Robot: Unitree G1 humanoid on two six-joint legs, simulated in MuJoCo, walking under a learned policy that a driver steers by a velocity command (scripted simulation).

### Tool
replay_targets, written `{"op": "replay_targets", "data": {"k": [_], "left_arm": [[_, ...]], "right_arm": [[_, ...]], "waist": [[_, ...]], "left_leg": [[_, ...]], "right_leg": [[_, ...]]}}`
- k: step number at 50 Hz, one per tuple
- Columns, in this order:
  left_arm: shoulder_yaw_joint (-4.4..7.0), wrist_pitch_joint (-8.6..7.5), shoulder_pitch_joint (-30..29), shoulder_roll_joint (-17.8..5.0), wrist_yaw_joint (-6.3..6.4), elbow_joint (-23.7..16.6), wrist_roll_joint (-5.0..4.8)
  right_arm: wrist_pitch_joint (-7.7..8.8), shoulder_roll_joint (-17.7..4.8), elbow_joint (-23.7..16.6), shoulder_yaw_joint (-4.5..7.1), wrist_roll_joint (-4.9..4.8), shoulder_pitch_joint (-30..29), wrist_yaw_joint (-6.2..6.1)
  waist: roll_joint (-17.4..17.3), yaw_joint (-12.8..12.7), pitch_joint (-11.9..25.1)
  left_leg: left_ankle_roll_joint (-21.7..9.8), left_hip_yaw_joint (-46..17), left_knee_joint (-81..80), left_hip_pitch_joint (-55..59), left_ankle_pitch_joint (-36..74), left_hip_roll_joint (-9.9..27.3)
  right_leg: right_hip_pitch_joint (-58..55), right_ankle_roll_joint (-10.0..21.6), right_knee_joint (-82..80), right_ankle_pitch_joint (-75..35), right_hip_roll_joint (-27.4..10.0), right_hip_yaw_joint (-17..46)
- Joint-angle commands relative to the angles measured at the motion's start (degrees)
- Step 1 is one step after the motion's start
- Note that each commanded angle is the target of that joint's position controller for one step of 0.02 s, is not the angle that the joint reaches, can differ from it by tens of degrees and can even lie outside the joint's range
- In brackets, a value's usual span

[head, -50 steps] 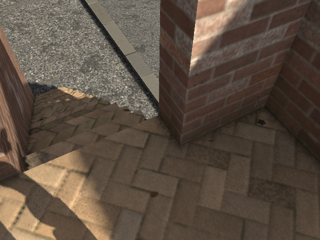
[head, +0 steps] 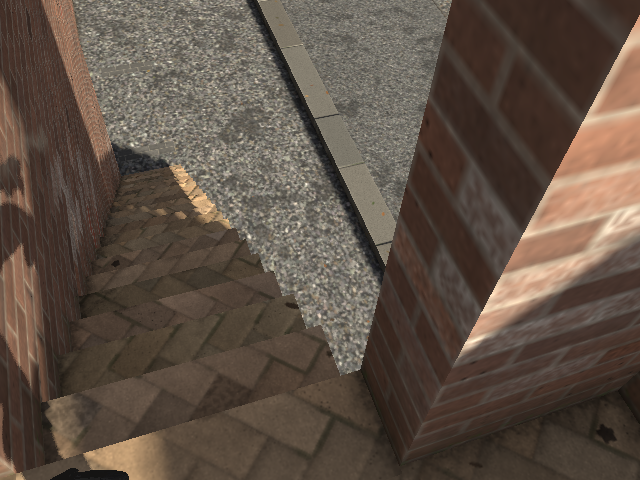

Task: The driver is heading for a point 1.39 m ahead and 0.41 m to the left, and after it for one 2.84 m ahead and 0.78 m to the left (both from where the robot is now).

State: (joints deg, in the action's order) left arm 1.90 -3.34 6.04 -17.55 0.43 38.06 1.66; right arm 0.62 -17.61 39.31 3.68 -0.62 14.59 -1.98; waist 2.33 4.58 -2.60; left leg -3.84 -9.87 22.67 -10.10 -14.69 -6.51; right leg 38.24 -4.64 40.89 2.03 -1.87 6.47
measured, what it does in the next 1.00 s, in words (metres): walks ahead, turning left: right foot, then left foot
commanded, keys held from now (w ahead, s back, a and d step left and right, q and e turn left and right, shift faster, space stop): w+q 0.48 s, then q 0.24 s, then no key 0.28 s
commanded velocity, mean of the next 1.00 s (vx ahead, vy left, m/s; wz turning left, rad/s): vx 0.10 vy -0.06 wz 0.52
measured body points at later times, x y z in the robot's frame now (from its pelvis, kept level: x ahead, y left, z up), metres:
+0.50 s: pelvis +0.07 -0.06 -0.01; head +0.11 -0.04 +0.43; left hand +0.10 +0.24 -0.13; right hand +0.31 -0.27 -0.10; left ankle +0.03 +0.05 -0.70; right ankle +0.18 -0.14 -0.74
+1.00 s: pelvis +0.12 +0.00 -0.01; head +0.14 +0.03 +0.44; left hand +0.21 +0.31 -0.10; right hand +0.28 -0.23 -0.12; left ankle -0.01 +0.03 -0.74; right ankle +0.28 -0.05 -0.73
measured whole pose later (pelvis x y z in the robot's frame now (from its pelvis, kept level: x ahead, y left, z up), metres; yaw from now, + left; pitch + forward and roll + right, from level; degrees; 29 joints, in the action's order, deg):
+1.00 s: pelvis +0.12 +0.00 -0.01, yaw +32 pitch +1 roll -1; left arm 2.6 -2.5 -0.3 -14.9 -3.7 39.4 0.5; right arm -2.7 -14.2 42.7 0.6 -0.2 23.5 -3.4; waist 2.4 3.8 -1.8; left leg -3.5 -6.4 28.3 -5.8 -23.2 -3.8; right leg 27.2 1.3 32.9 6.2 0.3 -1.2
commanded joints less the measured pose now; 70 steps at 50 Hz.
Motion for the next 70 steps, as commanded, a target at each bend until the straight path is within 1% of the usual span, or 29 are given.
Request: {"op": "replay_targets", "data": {"k": [1, 5, 6, 7, 8, 9, 11, 13, 16, 21, 24, 25, 27, 29, 30, 31, 33, 36, 39, 43, 49, 51, 52, 53, 54, 56, 59, 65, 70], "left_arm": [[1.74, 1.07, 2.86, -5.05, -2.22, -1.12, 0.84], [4.17, -0.93, 4.78, -7.87, -2.03, 0.43, -0.90], [5.40, -1.86, 6.30, -12.47, -1.21, 0.35, -0.18], [5.04, -1.40, 6.74, -13.73, -0.79, 0.74, 0.92], [3.58, -0.72, 12.53, -8.94, -1.54, 2.27, -0.66], [3.81, -0.01, 10.72, -8.59, -1.50, 2.56, -2.33], [2.64, 1.97, 4.64, -4.53, -0.89, 1.15, -2.74], [2.92, 3.50, 2.17, -6.56, 0.23, 1.62, -1.67], [2.67, 3.92, 3.38, -5.59, 1.59, 1.78, -0.34], [3.48, 3.82, 2.65, -8.00, 2.30, 1.73, -0.39], [3.86, 3.70, 1.09, -8.98, 2.10, 1.40, -1.21], [5.25, 2.14, 2.01, -13.39, 1.16, 0.11, -3.98], [5.23, 1.05, -3.59, -12.36, 0.91, -1.12, -4.35], [3.72, 1.20, -3.57, -6.15, 0.82, -0.16, -2.52], [2.64, 1.52, -5.08, -1.97, -0.59, -1.12, -2.09], [2.65, 0.81, -4.95, -2.28, -1.45, -5.00, -2.37], [4.40, -0.19, -8.58, -8.83, -1.18, -6.64, -4.45], [3.94, 0.57, -5.39, -6.70, -0.95, -4.07, -1.25], [2.77, 0.28, -6.96, -3.90, -1.41, -3.69, -1.03], [0.78, 0.24, -13.89, 0.60, -3.05, -4.89, -1.66], [2.44, -0.17, -10.11, -2.80, -4.20, -2.90, -1.14], [2.73, -0.85, -4.41, -3.74, -3.42, -1.34, 0.39], [3.29, -0.80, -0.53, -6.81, -2.92, -0.64, 1.08], [3.66, -0.02, 5.70, -7.04, -2.70, 2.05, -0.03], [3.77, 0.73, 9.89, -5.92, -2.61, 3.57, -2.22], [3.38, 0.57, 6.36, -6.01, -1.41, 4.02, -3.06], [2.44, -0.39, 0.58, -3.30, -0.85, 3.81, -1.09], [4.02, 1.15, -0.01, -6.10, -0.27, 4.16, -2.29], [4.43, 2.84, 2.08, -7.08, -0.74, 5.49, -4.37]], "right_arm": [[-1.36, -11.11, -5.07, 3.81, -0.04, 1.44, -2.40], [-1.90, -8.69, -9.34, 3.29, -1.16, -6.33, -2.26], [-1.54, -6.85, -11.60, 2.50, -0.12, -6.73, -1.66], [-1.63, -1.91, -11.53, 1.16, 1.92, 0.77, -0.50], [-0.72, -3.84, -10.60, 1.21, 0.42, 9.47, 0.34], [-0.92, -6.93, -8.87, 2.08, -1.38, 11.46, 0.46], [-3.10, -10.16, -9.55, 3.08, -1.51, 0.81, -0.37], [-4.98, -7.56, -10.64, 2.51, -1.12, -0.26, -0.35], [-5.14, -5.41, -11.08, 1.65, -1.33, -0.39, -0.53], [-5.30, -5.17, -12.36, 1.62, -0.78, -3.14, 0.23], [-5.66, -5.03, -12.34, 1.73, -1.06, -2.83, 1.21], [-5.19, -6.60, -10.63, 1.96, -2.31, 3.49, 2.28], [-5.38, -6.47, -7.60, 2.59, -1.60, 6.02, 2.85], [-6.02, -4.95, -2.38, 2.32, 0.29, 13.30, 2.09], [-6.34, -5.26, -1.14, 1.88, 0.58, 16.11, 0.95], [-5.01, -13.89, -4.20, 2.89, 0.57, 12.71, 0.67], [-2.06, -11.04, -6.03, 2.24, 1.68, 5.21, 0.61], [-1.89, -8.42, -6.10, 0.69, 1.69, 3.09, -0.95], [-2.23, -6.41, -4.07, -0.25, 1.14, 7.48, -1.46], [-3.41, -5.34, -0.39, -0.64, 0.73, 13.86, -2.28], [-2.79, -6.26, 2.16, -0.41, 0.28, 12.20, -1.56], [-2.24, -6.49, 2.29, -0.37, 0.11, 10.47, -1.63], [-1.61, -5.11, 1.79, -0.56, 2.08, 11.94, -1.97], [-1.21, -2.30, 3.28, -1.28, 2.10, 17.75, -2.07], [-1.26, -5.03, 2.72, -0.75, 1.61, 15.43, -1.98], [-0.92, -7.61, 1.75, 1.11, -0.30, 7.51, -1.97], [0.32, -4.39, 2.43, 1.44, 0.20, 6.68, -1.69], [1.52, -0.94, 3.92, 0.10, 1.12, 4.93, 0.49], [2.88, -3.62, 6.03, 1.04, -0.03, 8.07, 1.51]], "waist": [[-8.06, -1.82, 8.47], [-12.70, -6.70, 6.84], [-6.68, -7.23, 11.67], [9.07, -2.39, 18.94], [12.22, -1.99, 24.62], [9.59, -0.85, 22.99], [-0.68, -3.38, 11.45], [1.73, -2.17, 6.68], [6.60, -3.41, 7.44], [5.82, -4.95, 9.04], [7.19, -5.18, 8.16], [8.31, -3.29, 13.34], [7.92, -0.20, 7.83], [-2.99, 1.86, 4.25], [-15.10, 2.09, -0.33], [-18.66, -2.19, -1.92], [-11.04, -3.67, -5.50], [-9.78, -5.37, -3.51], [-7.70, -3.91, 0.03], [-9.87, 0.27, 1.67], [-9.70, -1.33, 2.65], [-7.31, -4.52, 7.05], [-1.52, -4.15, 13.14], [7.17, -3.95, 20.91], [11.51, -7.16, 19.30], [4.43, -6.78, 6.51], [4.56, -2.12, 1.60], [5.95, -2.54, 3.51], [3.64, -1.30, 5.25]], "left_leg": [[-3.44, -11.96, 6.01, 12.71, 45.78, 15.34], [-2.33, -14.28, 10.75, 4.38, 34.63, 10.42], [1.07, -10.87, 23.59, 1.56, 24.64, 5.05], [4.34, -6.73, 42.99, -12.98, -25.75, -5.30], [5.38, -7.40, 54.60, -16.72, -38.04, -3.74], [6.66, -6.10, 60.75, -19.83, -31.88, -0.55], [7.93, -1.08, 57.29, -23.02, -22.60, 3.78], [8.72, 3.87, 53.41, -18.46, -16.28, 3.79], [8.10, 6.26, 48.35, -18.93, -12.88, 4.92], [6.19, 7.79, 37.71, -16.67, -10.39, 8.86], [4.65, 10.38, 29.90, -12.16, -9.62, 9.44], [2.45, 13.89, 29.51, -6.30, -11.72, 9.12], [-0.62, 17.02, 21.05, 1.83, -9.51, 8.11], [-3.97, 14.43, 4.71, 8.21, -11.38, 6.94], [-8.18, -1.42, -2.24, 13.02, -14.63, 13.93], [-16.84, -27.60, -8.08, 9.62, -14.64, 25.27], [-15.00, -26.74, -14.19, 3.19, -25.50, 26.07], [-9.64, -13.76, -10.73, -0.32, -8.58, 18.19], [-7.78, -4.73, -5.31, 3.57, 19.14, 16.10], [-5.47, -1.98, -1.06, 6.98, 28.51, 14.58], [-5.93, -7.03, 3.57, 6.29, 34.67, 16.92], [-3.34, -5.34, 8.35, 3.64, 34.49, 13.40], [-0.98, -3.22, 15.14, -2.85, 23.56, 9.43], [2.72, 1.46, 26.14, -12.10, 3.07, 4.72], [5.06, 5.07, 37.27, -20.82, -21.92, 2.37], [5.37, 5.12, 49.28, -29.55, -17.38, 6.24], [4.58, 4.71, 42.88, -24.14, -8.68, 9.85], [6.29, 8.38, 22.39, -13.78, -0.13, 11.75], [4.45, 12.23, 10.52, -3.70, 0.12, 9.75]], "right_leg": [[-0.42, 1.10, -2.15, 1.29, 2.16, 1.10], [-19.06, 3.94, -16.70, -2.83, 3.45, -1.19], [-29.31, 7.49, -18.27, -28.54, -3.95, 4.04], [-45.14, 18.04, -9.90, -71.29, -17.86, 17.94], [-47.94, 22.59, -8.84, -82.75, -23.83, 22.58], [-46.01, 23.79, -10.15, -66.77, -23.82, 22.40], [-35.79, 19.96, -13.68, -35.64, -14.57, 11.33], [-26.43, 19.20, -18.03, -25.41, -10.07, 4.46], [-27.75, 20.64, -20.36, -21.55, -10.84, 1.89], [-28.79, 20.31, -21.41, -6.11, -14.57, 1.58], [-25.84, 18.72, -22.16, 3.96, -14.77, 0.07], [-21.09, 16.52, -30.44, 38.35, -19.02, 5.54], [-12.03, 12.53, -30.09, 38.43, -15.93, 1.07], [-8.74, 9.60, -13.40, 36.11, -9.50, -7.71], [5.39, 4.83, 11.20, 33.86, -3.06, -14.93], [18.28, 3.32, 20.49, 33.85, 2.95, -8.61], [19.21, 4.11, 25.64, 22.31, -0.80, -2.57], [9.72, 1.62, 24.53, 8.47, -0.62, -3.66], [5.85, 1.53, 18.70, 1.91, 0.04, -6.34], [0.46, 1.68, 2.63, -0.27, 0.97, -8.13], [-11.19, 7.02, -9.05, 6.48, 2.71, -7.82], [-24.75, 9.34, -15.70, -11.86, 1.37, -7.15], [-37.53, 12.33, -11.99, -28.00, -4.86, -0.98], [-50.63, 21.13, -11.92, -20.41, -13.16, 9.77], [-50.37, 25.55, -21.35, 2.33, -18.87, 23.55], [-38.79, 22.46, -29.68, 35.49, -17.94, 25.85], [-25.91, 17.43, -33.95, 27.36, -12.28, 15.92], [-19.41, 16.95, -35.38, 19.59, -9.08, 4.95], [-18.35, 14.42, -28.72, 27.71, -9.74, 2.92]]}}
Keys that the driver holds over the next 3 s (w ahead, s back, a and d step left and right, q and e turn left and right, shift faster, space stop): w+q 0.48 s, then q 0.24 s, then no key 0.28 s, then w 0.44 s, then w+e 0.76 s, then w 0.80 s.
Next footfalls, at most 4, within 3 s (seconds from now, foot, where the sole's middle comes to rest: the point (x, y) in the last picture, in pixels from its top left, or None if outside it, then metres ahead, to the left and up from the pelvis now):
0.12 right None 0.22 -0.14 -0.78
0.60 left None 0.03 0.04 -0.78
1.02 right None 0.31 -0.03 -0.78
1.44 left None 0.19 0.25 -0.78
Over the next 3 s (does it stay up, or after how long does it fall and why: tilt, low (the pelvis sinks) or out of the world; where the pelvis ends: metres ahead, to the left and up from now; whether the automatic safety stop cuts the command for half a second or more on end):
stays up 0.86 0.29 -0.40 its command is cut before an obstacle after 1.4 s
